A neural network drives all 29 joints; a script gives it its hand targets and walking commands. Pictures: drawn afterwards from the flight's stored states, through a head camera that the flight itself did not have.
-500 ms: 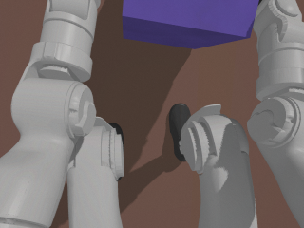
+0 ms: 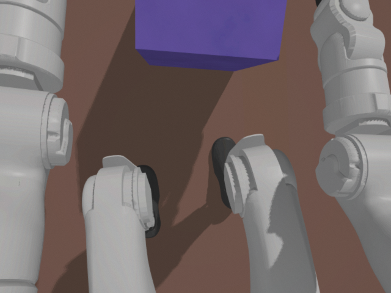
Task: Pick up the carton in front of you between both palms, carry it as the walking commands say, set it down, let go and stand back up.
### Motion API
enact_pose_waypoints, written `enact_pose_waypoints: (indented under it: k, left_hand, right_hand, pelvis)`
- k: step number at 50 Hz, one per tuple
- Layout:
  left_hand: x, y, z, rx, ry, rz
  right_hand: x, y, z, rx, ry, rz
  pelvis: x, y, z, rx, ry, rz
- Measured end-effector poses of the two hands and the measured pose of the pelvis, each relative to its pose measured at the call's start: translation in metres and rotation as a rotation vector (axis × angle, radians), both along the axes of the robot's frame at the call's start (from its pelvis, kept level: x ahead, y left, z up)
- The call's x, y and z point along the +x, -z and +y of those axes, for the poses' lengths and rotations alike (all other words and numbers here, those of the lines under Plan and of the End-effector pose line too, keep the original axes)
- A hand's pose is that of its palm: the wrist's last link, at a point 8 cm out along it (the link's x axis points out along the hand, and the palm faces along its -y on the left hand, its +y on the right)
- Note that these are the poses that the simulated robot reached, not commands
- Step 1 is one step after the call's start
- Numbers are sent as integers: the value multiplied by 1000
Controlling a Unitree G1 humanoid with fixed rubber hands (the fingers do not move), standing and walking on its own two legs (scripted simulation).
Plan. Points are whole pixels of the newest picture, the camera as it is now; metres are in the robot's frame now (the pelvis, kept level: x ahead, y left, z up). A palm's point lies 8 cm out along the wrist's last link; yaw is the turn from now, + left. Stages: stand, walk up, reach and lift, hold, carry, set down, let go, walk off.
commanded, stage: set down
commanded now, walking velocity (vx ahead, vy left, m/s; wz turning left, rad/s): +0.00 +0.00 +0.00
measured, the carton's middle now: (202, 6) +0.56 -0.07 -0.27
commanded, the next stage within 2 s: let go in 0.82 s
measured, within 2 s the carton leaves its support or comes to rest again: neither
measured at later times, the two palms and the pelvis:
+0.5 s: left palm out of the picture +0.62 +0.14 +0.02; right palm out of the picture +0.53 -0.24 +0.03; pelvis +0.02 +0.00 +0.12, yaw +1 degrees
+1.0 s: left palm out of the picture +0.59 +0.16 +0.16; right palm out of the picture +0.51 -0.23 +0.16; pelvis +0.04 +0.00 +0.26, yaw +3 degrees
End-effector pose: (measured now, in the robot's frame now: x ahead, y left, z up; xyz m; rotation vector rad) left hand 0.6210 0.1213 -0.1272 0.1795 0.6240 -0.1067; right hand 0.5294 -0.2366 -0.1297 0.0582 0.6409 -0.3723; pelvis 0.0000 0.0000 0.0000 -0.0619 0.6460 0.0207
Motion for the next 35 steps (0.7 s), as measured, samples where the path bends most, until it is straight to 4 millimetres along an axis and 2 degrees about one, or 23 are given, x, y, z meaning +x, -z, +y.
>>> enact_pose_waypoints:
  k: [6,14,25,35]
  left_hand:
    - [-4,-42,6,5,-27,24]
    - [-1,-93,20,1,-33,23]
    - [2,-152,19,0,-14,22]
    - [1,-217,24,-1,-10,25]
  right_hand:
    - [-2,-44,3,4,-1,5]
    - [-1,-91,6,-6,0,4]
    - [-2,-155,-1,-15,4,-5]
    - [-5,-218,-2,-13,-2,-9]
  pelvis:
    - [1,-31,0,14,13,55]
    - [5,-70,-1,15,3,131]
    - [16,-125,0,14,2,190]
    - [25,-182,1,22,-1,200]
